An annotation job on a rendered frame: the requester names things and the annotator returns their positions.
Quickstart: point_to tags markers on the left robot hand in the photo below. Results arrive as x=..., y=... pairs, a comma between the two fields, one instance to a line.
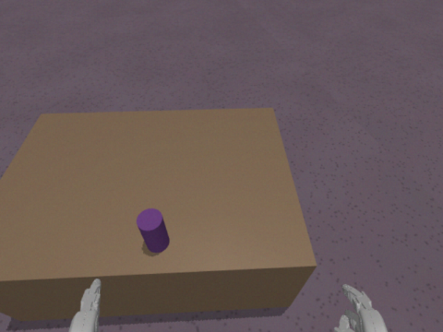
x=86, y=320

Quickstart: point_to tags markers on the can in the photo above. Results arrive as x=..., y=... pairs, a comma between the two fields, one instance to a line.
x=152, y=227

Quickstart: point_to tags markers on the right robot hand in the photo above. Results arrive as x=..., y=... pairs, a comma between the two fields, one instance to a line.
x=368, y=320

